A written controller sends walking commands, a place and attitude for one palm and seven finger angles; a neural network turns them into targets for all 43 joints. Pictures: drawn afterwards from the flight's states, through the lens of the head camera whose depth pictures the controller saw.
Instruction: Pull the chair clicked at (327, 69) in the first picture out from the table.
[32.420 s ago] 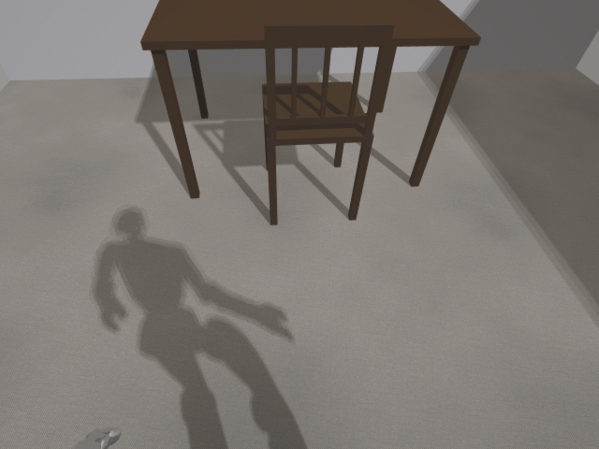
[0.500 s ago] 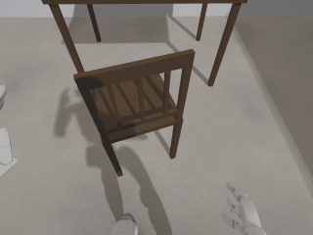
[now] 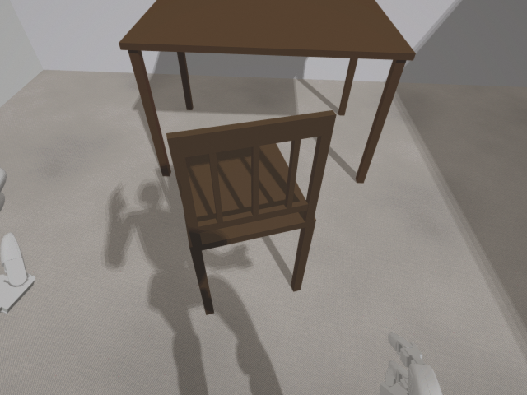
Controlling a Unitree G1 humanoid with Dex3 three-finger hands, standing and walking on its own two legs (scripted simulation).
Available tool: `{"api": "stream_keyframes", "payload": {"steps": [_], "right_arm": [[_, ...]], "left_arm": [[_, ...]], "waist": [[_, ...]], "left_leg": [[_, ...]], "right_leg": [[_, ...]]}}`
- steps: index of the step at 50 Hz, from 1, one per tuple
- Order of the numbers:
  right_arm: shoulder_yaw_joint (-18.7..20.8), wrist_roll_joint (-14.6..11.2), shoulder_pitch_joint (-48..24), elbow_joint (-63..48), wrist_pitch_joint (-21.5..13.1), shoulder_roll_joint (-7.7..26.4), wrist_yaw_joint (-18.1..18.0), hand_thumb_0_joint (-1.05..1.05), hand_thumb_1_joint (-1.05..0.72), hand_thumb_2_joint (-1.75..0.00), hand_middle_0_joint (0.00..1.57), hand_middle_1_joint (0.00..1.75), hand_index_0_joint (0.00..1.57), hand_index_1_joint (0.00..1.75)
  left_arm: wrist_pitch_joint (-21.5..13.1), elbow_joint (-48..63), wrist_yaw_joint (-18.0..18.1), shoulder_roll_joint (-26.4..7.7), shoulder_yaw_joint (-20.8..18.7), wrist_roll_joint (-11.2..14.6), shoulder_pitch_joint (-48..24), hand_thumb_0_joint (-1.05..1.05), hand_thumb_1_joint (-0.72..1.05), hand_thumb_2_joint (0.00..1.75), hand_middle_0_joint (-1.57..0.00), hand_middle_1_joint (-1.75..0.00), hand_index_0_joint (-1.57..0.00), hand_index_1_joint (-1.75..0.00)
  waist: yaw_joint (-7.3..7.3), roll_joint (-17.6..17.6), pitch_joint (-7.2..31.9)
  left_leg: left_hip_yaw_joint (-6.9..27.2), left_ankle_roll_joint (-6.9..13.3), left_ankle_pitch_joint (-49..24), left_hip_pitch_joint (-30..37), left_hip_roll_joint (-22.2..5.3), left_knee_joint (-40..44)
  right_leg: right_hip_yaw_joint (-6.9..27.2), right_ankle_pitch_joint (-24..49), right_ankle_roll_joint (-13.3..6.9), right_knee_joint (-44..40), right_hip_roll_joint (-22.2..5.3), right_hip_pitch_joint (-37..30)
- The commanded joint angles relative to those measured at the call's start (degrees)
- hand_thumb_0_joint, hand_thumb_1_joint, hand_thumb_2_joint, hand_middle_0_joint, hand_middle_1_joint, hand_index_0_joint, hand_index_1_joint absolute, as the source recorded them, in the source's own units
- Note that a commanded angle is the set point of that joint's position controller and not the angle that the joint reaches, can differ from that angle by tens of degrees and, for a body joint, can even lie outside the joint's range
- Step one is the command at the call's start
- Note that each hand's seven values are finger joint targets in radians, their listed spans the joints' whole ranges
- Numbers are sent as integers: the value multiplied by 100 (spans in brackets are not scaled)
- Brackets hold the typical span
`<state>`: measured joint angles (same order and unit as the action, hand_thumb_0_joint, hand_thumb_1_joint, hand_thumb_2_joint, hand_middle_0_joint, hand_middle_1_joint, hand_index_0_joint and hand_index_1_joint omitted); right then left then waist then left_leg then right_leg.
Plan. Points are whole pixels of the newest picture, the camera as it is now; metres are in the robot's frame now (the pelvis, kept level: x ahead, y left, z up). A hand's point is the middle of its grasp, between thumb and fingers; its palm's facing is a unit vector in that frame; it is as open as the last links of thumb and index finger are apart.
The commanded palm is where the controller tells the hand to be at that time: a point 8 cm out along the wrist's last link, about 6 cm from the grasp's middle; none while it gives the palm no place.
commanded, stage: stop stepping back and stand still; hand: left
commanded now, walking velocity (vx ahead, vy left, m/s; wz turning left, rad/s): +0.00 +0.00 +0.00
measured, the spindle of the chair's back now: (255, 181) +0.64 +0.06 -0.10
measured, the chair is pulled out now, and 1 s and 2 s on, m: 0.55 0.55 0.55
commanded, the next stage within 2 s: let the arm hang, fingers relaxed in 0.20 s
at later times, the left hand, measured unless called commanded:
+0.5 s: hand (134, 383) +0.17 +0.22 -0.11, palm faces +0.04 -0.95 -0.31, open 7.4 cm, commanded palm none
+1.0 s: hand out of the picture -0.02 +0.18 -0.16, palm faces +0.05 -0.97 -0.25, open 7.3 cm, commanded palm none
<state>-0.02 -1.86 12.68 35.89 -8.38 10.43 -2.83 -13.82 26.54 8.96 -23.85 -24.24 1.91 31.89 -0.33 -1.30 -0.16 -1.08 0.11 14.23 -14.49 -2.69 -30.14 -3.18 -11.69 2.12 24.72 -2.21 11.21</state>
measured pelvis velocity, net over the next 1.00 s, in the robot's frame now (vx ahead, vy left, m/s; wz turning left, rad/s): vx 0.01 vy -0.01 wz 0.03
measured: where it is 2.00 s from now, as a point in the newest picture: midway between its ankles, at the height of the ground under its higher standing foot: outside the picture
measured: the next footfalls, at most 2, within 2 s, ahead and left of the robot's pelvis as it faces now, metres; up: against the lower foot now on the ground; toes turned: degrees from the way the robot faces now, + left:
none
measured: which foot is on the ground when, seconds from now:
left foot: down 0.00-1.00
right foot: down 0.00-1.00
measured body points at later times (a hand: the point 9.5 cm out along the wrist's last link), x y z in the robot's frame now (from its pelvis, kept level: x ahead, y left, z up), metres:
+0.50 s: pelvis +0.01 +0.01 -0.01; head +0.02 +0.00 +0.44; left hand +0.16 +0.27 -0.08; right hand +0.13 -0.23 -0.13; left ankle +0.03 +0.12 -0.74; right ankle +0.02 -0.15 -0.74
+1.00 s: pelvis +0.01 -0.01 +0.00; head +0.02 -0.03 +0.45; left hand -0.03 +0.23 -0.14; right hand +0.00 -0.23 -0.17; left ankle +0.03 +0.12 -0.74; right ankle +0.02 -0.15 -0.74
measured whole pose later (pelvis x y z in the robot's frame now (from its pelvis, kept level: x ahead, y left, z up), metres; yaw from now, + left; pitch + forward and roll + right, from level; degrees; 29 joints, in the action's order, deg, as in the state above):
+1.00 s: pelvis +0.01 -0.01 +0.00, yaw +2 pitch -2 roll +0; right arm 0.5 0.6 19.2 59.8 1.0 9.1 -0.9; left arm 1.5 -61.7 1.4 -10.2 0.3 -0.2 19.8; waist -0.1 -3.0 -2.3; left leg 0.2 -1.0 12.6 -12.8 -1.6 -27.0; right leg -3.9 -13.6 1.2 26.6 -3.0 11.1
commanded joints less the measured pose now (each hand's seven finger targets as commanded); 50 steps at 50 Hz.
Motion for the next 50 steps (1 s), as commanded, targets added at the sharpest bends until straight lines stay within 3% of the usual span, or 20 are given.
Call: {"api": "stream_keyframes", "payload": {"steps": [1, 7, 8, 14, 15, 16, 17, 18, 21, 22, 23, 24, 27, 29, 32, 33, 36, 40, 47, 50], "right_arm": [[290, 44, -453, -804, -243, 809, -85, 0, -90, -90, 20, 30, 20, 30], [223, 72, -573, -830, -389, 767, -128, 0, -90, -90, 20, 30, 20, 30], [220, 74, -575, -822, -406, 748, -130, 0, -90, -90, 20, 30, 20, 30], [234, 79, -502, -794, -437, 727, -114, 0, -90, -90, 20, 30, 20, 30], [564, 231, -495, 636, -357, 1742, 372, 0, -90, -90, 20, 30, 20, 30], [480, 203, -78, 673, 34, 1114, 350, 0, -90, -90, 20, 30, 20, 30], [440, 222, -21, 571, 139, 1014, 323, 0, -90, -90, 20, 30, 20, 30], [375, 265, -137, 579, 232, 966, 307, 0, -90, -90, 20, 30, 20, 30], [299, 320, -39, 526, 458, 953, 283, 0, -90, -90, 20, 30, 20, 30], [313, 309, 22, 561, 521, 1007, 274, 0, -90, -90, 20, 30, 20, 30], [317, 300, 52, 629, 582, 1012, 264, 0, -90, -90, 20, 30, 20, 30], [307, 306, 57, 705, 628, 986, 258, 0, -90, -90, 20, 30, 20, 30], [211, 320, -34, 1014, 674, 922, 248, 0, -90, -90, 20, 30, 20, 30], [161, 291, 53, 1188, 717, 849, 216, 0, -90, -90, 20, 30, 20, 30], [185, 314, 300, 1426, 753, 643, 178, 0, -90, -90, 20, 30, 20, 30], [183, 302, 379, 1495, 767, 639, 177, 0, -90, -90, 20, 30, 20, 30], [204, 277, 633, 1683, 808, 611, 165, 0, -90, -90, 20, 30, 20, 30], [204, 265, 877, 1908, 826, 576, 153, 0, -90, -90, 20, 30, 20, 30], [171, 268, 1111, 2209, 851, 396, 152, 0, -90, -90, 20, 30, 20, 30], [164, 274, 1184, 2330, 866, 311, 155, 0, -90, -90, 20, 30, 20, 30]], "left_arm": [[-172, 649, 113, -803, -539, 18, -386, 0, 90, 90, -20, -30, -20, -30], [-154, 1228, 149, -844, -419, -49, -730, 0, 90, 90, -20, -30, -20, -30], [-157, 1264, 166, -909, -489, -53, -710, 0, 90, 90, -20, -30, -20, -30], [-208, 1375, 183, -1006, -658, -17, -394, 0, 90, 90, -20, -30, -20, -30], [823, -3331, -702, 193, 1760, -556, -640, 0, 90, 90, -20, -30, -20, -30], [1267, -3553, -831, 603, 1698, -441, -501, 0, 90, 90, -20, -30, -20, -30], [1408, -3516, -849, 779, 1788, -413, -501, 0, 90, 90, -20, -30, -20, -30], [1428, -3737, -867, 812, 1865, -374, -626, 0, 90, 90, -20, -30, -20, -30], [1393, -4567, -859, 481, 1914, -413, -1128, 0, 90, 90, -20, -30, -20, -30], [1389, -4892, -841, 400, 1928, -413, -1313, 0, 90, 90, -20, -30, -20, -30], [1409, -5212, -826, 379, 1961, -395, -1453, 0, 90, 90, -20, -30, -20, -30], [1438, -5520, -813, 365, 2014, -377, -1499, 0, 90, 90, -20, -30, -20, -30], [1472, -6417, -783, 363, 2148, -303, -1464, 0, 90, 90, -20, -30, -20, -30], [1464, -6920, -771, 336, 2205, -270, -1407, 0, 90, 90, -20, -30, -20, -30], [1449, -7418, -752, 626, 2139, -281, -1237, 0, 90, 90, -20, -30, -20, -30], [1448, -7557, -756, 594, 2190, -265, -1265, 0, 90, 90, -20, -30, -20, -30], [1436, -7894, -764, 666, 2258, -253, -1294, 0, 90, 90, -20, -30, -20, -30], [1430, -8226, -757, 718, 2314, -244, -1244, 0, 90, 90, -20, -30, -20, -30], [1413, -8567, -720, 784, 2360, -239, -1076, 0, 90, 90, -20, -30, -20, -30], [1414, -8630, -705, 823, 2360, -239, -1047, 0, 90, 90, -20, -30, -20, -30]], "waist": [[-87, -33, -169], [-12, -337, 126], [1, -243, 127], [9, -569, 179], [-219, -498, -238], [-86, -359, 398], [-105, -581, 290], [-19, -470, 428], [29, 1074, 573], [0, 1474, 658], [-23, 1591, 659], [-16, 1309, 583], [72, -302, 405], [78, -721, 165], [54, -1049, 218], [48, -1047, 192], [15, -368, -13], [0, 91, -256], [-13, 485, -505], [-24, 436, -679]], "left_leg": [[466, 233, 1422, -390, -232, 974], [601, 304, 1385, -418, -367, 1339], [584, 303, 1208, -397, -353, 1282], [529, 204, 550, -321, -300, 1292], [723, 293, -1517, -837, -265, 249], [482, 223, -2001, -331, -324, 263], [566, 246, -1920, -327, -440, 385], [839, 364, -1423, -547, -587, 461], [816, 322, -1650, -462, -324, 172], [707, 279, -1765, -287, -217, 38], [662, 262, -1794, -96, -155, 18], [626, 252, -1828, -14, -132, 99], [590, 241, -1762, 67, -169, 461], [566, 220, -1472, -4, -151, 565], [577, 217, -731, 5, -167, 702], [584, 217, -578, -7, -182, 762], [628, 223, -351, -21, -238, 801], [612, 244, -196, -40, -248, 875], [436, 217, -48, 85, -183, 830], [389, 204, 24, 47, -148, 805]], "right_leg": [[623, -1240, -219, -805, -192, 305], [430, -537, -147, -450, -95, -255], [448, -372, -157, -476, -123, -295], [366, 213, -196, -413, -146, -581], [84, 1379, -273, 676, -317, 361], [128, 970, -232, 612, -306, 284], [10, 427, -162, 730, -238, 431], [98, -148, -168, 806, -221, 436], [303, 877, -296, 419, -387, -58], [391, 1268, -401, 384, -518, -108], [396, 1335, -456, 359, -583, -49], [359, 1274, -464, 359, -551, -29], [391, 717, -320, 254, -400, -104], [368, 480, -318, 55, -356, -124], [303, 160, -368, -157, -348, -191], [281, 99, -374, -173, -338, -192], [238, -10, -383, -317, -354, -89], [259, -229, -404, -421, -363, 68], [373, -677, -430, -596, -411, 407], [420, -925, -445, -663, -407, 564]]}}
